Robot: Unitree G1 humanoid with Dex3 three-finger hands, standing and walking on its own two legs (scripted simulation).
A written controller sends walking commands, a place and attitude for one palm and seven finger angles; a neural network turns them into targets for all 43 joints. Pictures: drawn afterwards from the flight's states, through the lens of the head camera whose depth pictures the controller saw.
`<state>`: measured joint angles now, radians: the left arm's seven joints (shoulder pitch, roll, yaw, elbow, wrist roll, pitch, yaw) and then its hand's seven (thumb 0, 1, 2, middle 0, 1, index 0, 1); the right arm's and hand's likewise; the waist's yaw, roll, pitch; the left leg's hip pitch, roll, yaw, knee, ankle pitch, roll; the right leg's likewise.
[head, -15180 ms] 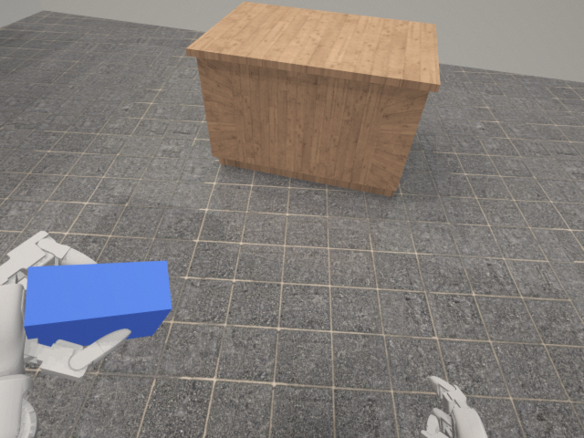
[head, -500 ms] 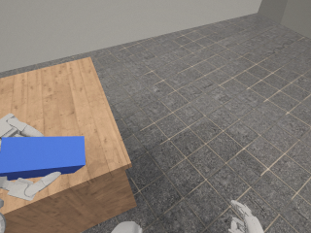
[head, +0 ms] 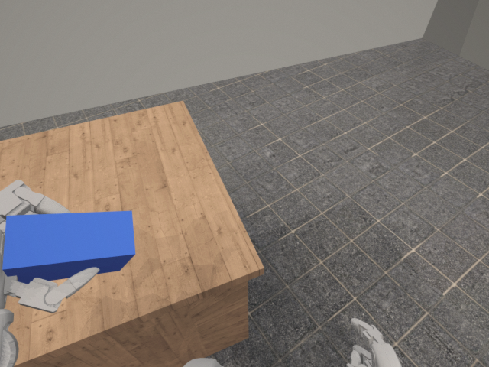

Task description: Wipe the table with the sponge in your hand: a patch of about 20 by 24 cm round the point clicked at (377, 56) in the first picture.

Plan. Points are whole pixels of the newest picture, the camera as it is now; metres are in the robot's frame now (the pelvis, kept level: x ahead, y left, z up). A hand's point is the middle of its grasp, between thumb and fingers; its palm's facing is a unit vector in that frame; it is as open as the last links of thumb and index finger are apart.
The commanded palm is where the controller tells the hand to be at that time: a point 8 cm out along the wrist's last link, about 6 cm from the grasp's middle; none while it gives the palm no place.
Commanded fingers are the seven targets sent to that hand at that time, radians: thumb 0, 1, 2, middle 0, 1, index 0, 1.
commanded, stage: shuffle to correct the standing spot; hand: left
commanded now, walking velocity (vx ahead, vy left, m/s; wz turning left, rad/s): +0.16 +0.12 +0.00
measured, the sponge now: (91, 246) +0.22 +0.21 +0.16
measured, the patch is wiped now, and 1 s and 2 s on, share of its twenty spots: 0.00 0.00 0.00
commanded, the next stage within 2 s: come to a stop and stand still in 0.50 s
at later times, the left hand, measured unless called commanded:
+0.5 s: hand (1, 226) +0.23 +0.32 +0.18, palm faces +0.41 -0.82 -0.40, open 9.8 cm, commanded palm +0.19 +0.35 +0.19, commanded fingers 0.00 0.10 1.30 -1.20 -1.60 -1.20 -1.60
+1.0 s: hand (28, 222) +0.25 +0.31 +0.16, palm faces +0.37 -0.85 -0.38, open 9.8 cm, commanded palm +0.20 +0.34 +0.19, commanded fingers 0.00 0.10 1.30 -1.20 -1.60 -1.20 -1.60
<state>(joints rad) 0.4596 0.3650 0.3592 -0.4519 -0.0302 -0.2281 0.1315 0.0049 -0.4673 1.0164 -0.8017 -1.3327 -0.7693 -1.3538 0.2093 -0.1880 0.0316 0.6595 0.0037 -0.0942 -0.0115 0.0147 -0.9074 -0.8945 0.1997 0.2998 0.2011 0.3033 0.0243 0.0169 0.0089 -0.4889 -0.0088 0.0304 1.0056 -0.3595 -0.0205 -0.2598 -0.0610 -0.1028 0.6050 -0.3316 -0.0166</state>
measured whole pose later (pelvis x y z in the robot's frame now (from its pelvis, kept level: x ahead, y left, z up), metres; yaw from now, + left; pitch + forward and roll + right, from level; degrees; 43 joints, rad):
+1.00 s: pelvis +0.04 +0.07 +0.01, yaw -1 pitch -1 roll -1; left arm 0.49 0.36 0.32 -0.45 -0.06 -0.11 0.13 0.00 -0.47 1.02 -0.80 -1.33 -0.77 -1.35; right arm 0.22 -0.21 0.01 0.61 0.02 -0.08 -0.08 0.02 -0.91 -0.89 0.20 0.30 0.20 0.30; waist 0.00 0.01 -0.02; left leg -0.23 0.02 0.03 0.47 -0.24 0.01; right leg -0.16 0.05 -0.09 0.41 -0.24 -0.05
